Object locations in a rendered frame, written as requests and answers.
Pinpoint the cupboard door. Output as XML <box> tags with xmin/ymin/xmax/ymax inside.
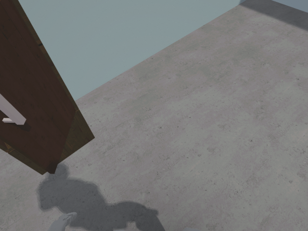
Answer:
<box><xmin>0</xmin><ymin>0</ymin><xmax>76</xmax><ymax>174</ymax></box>

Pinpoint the robot left hand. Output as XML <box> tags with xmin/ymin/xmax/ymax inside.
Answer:
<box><xmin>48</xmin><ymin>212</ymin><xmax>77</xmax><ymax>231</ymax></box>

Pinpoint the handle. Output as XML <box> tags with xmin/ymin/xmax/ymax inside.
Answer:
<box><xmin>0</xmin><ymin>94</ymin><xmax>26</xmax><ymax>125</ymax></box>

